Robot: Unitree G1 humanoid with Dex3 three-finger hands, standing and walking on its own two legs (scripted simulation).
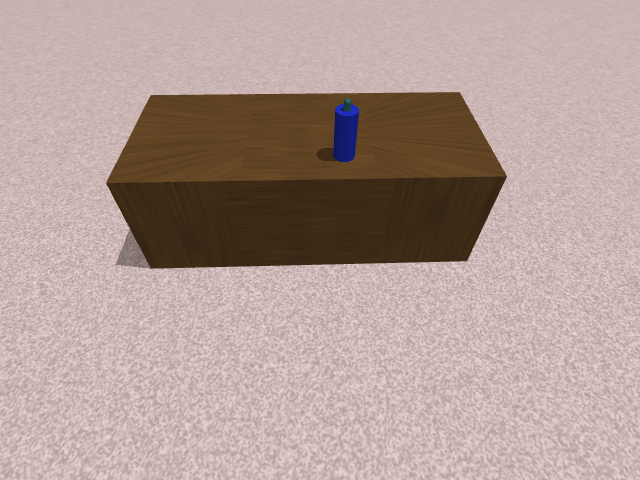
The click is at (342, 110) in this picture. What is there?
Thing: necked bottle
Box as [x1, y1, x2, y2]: [333, 98, 358, 161]
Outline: 348,98 344,100 343,104 338,105 335,108 333,155 337,160 340,161 351,160 354,156 358,108 350,103 350,99
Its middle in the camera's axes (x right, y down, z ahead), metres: +0.09 -0.36 +1.26
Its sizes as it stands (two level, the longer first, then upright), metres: 0.075 0.075 0.211
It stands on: a support 0.45 m high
